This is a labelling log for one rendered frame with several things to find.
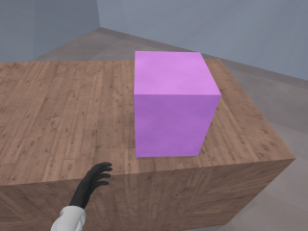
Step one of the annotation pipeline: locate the robot left forearm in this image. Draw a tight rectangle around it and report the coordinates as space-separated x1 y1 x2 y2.
51 205 87 231

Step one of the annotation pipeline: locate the carton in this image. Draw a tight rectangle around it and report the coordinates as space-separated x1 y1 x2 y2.
134 51 221 157

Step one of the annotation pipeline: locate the robot left hand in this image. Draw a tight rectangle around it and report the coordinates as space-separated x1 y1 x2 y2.
69 162 113 209

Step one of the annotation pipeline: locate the pedestal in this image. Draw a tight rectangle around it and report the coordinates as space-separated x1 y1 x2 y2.
0 59 296 231

